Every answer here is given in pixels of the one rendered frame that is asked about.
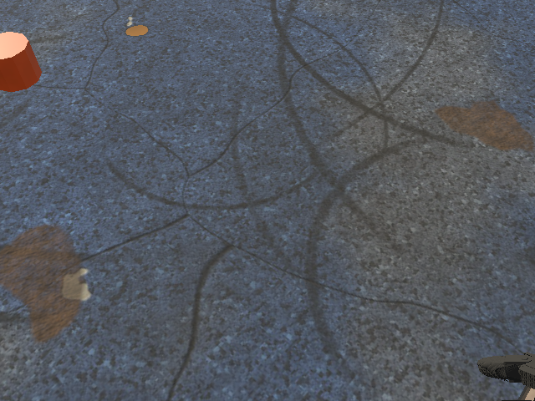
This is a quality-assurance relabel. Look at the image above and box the right robot hand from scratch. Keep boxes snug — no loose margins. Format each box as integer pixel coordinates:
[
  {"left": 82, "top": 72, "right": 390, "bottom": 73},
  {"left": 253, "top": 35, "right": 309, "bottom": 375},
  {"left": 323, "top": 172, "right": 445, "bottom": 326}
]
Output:
[{"left": 477, "top": 352, "right": 535, "bottom": 401}]

